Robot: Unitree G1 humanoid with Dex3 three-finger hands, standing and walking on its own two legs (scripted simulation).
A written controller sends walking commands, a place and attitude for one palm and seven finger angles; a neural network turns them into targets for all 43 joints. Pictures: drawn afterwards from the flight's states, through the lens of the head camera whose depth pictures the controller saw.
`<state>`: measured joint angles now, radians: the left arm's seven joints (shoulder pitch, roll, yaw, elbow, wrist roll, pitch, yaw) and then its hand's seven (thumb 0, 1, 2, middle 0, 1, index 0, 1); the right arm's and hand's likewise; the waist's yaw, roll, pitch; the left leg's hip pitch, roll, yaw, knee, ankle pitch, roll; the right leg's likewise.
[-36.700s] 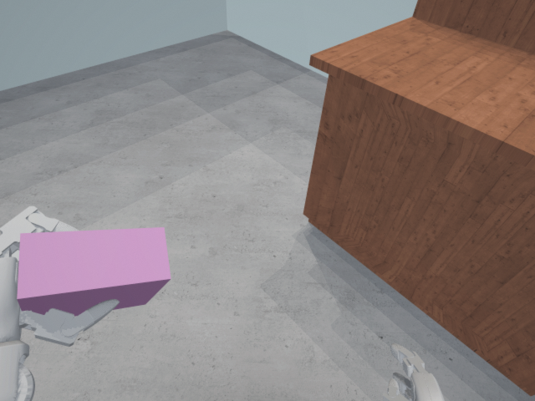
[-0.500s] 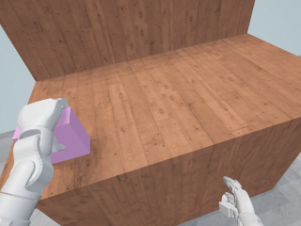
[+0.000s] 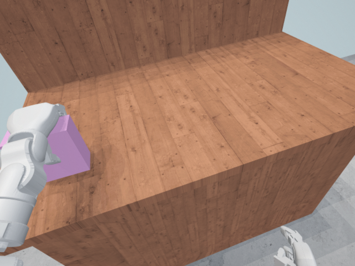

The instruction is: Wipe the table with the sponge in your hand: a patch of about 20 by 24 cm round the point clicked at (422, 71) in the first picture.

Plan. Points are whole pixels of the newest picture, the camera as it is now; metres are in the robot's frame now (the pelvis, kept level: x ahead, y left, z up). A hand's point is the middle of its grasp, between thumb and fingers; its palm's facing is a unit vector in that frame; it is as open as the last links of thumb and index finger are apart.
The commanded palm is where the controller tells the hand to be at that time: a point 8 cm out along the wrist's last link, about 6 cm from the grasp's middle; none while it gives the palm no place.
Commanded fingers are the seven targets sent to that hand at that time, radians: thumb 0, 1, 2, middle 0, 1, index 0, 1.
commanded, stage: wipe forward along the first lane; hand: left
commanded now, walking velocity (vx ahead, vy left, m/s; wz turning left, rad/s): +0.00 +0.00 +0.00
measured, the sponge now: (56, 157) +0.31 +0.33 +0.11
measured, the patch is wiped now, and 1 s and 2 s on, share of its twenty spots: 0.05 0.10 0.20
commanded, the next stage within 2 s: slide across to the middle lane in 0.72 s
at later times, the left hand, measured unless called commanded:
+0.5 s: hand (47, 125) +0.35 +0.35 +0.17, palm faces -0.04 +0.02 -1.00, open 10.0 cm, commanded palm +0.34 +0.35 +0.19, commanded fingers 0.00 0.10 1.30 -1.20 -1.60 -1.20 -1.60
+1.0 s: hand (51, 117) +0.39 +0.37 +0.17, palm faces -0.08 +0.06 -1.00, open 10.0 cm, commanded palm +0.38 +0.34 +0.21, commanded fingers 0.00 0.10 1.30 -1.20 -1.60 -1.20 -1.60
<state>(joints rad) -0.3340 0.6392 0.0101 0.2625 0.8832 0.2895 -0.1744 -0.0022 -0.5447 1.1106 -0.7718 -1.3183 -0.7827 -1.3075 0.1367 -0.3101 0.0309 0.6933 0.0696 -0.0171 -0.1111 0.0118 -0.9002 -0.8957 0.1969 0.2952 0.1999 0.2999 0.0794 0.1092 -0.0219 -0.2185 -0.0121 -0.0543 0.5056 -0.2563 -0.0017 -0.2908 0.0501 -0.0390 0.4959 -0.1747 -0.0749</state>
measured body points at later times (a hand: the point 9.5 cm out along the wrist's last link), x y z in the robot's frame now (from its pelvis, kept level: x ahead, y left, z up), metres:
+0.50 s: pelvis -0.01 +0.02 +0.00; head -0.02 -0.02 +0.45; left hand +0.35 +0.35 +0.22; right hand +0.14 -0.23 -0.12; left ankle +0.01 +0.14 -0.73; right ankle +0.06 -0.07 -0.73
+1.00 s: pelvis +0.01 +0.03 +0.00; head +0.01 -0.01 +0.45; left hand +0.39 +0.36 +0.22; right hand +0.13 -0.24 -0.13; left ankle +0.01 +0.14 -0.73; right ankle +0.06 -0.07 -0.73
